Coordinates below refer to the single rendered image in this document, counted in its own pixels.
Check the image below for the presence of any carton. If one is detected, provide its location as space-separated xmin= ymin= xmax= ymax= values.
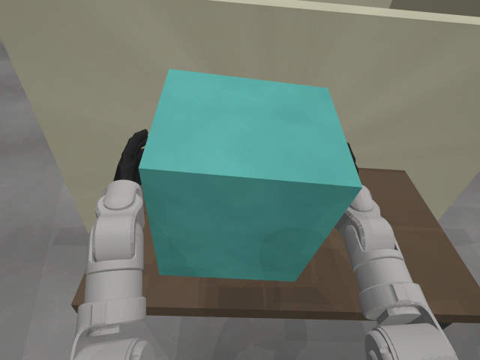
xmin=139 ymin=69 xmax=362 ymax=282

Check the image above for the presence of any robot right upper arm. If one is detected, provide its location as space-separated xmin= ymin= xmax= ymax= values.
xmin=365 ymin=323 xmax=456 ymax=360

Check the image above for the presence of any left robot forearm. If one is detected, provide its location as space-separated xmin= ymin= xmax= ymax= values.
xmin=70 ymin=180 xmax=146 ymax=360

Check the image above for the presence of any robot right hand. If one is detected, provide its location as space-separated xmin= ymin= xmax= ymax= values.
xmin=347 ymin=142 xmax=359 ymax=174

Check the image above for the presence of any robot left hand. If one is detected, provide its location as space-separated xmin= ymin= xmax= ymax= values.
xmin=113 ymin=129 xmax=148 ymax=185

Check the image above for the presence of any right robot forearm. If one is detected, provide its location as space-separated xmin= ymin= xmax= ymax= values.
xmin=334 ymin=185 xmax=458 ymax=360

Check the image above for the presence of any robot left upper arm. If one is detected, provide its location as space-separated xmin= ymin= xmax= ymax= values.
xmin=74 ymin=337 xmax=155 ymax=360

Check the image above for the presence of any table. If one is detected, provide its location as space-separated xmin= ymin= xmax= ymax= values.
xmin=71 ymin=168 xmax=480 ymax=330

